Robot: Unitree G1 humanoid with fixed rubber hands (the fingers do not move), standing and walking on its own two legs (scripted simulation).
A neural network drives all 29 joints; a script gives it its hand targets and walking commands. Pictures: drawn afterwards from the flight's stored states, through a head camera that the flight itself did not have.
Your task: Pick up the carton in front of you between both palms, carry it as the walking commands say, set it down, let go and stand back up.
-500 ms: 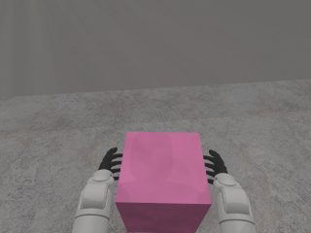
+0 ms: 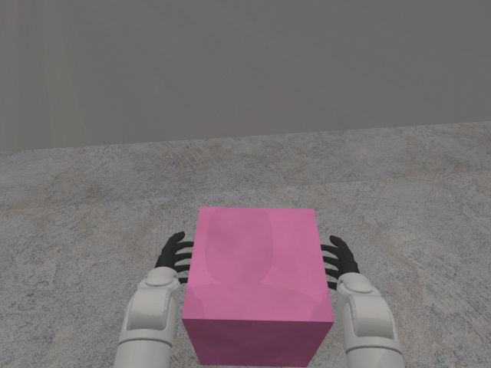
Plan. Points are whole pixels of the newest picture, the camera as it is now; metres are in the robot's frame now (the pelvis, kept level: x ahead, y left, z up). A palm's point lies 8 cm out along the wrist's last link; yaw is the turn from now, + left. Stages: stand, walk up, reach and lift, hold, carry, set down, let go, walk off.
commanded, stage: hold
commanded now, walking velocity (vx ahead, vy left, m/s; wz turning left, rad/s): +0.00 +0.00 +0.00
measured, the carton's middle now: (255, 289) +0.31 +0.00 -0.05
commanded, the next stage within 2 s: set down in 0.74 s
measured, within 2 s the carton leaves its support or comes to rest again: neither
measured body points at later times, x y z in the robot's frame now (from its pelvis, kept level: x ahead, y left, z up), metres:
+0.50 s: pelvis -0.01 +0.04 +0.01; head -0.05 +0.06 +0.45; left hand +0.31 +0.13 +0.04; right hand +0.26 -0.17 +0.04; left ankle +0.07 +0.14 -0.73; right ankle -0.02 -0.10 -0.73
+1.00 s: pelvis +0.00 +0.04 +0.00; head -0.01 +0.05 +0.45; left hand +0.35 +0.14 +0.02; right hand +0.30 -0.16 +0.03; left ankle +0.07 +0.14 -0.73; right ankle -0.02 -0.09 -0.73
